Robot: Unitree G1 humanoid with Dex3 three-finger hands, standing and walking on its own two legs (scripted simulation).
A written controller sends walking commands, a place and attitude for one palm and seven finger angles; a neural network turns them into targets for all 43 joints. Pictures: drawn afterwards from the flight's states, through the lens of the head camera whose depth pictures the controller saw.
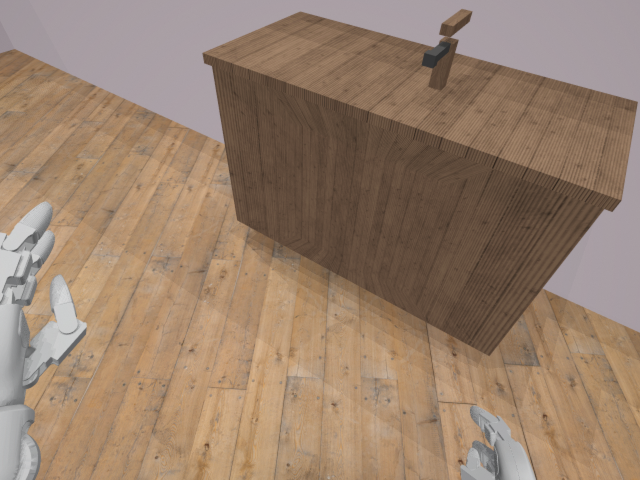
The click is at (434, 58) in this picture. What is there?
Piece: tap's lever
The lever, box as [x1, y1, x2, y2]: [422, 50, 439, 68]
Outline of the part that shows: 427,50 424,53 422,65 432,68 436,64 439,53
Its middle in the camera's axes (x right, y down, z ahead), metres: +0.25 -0.41 +0.89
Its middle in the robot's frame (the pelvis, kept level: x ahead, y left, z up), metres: +0.97 -0.18 +0.12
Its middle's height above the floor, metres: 0.90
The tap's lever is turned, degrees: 0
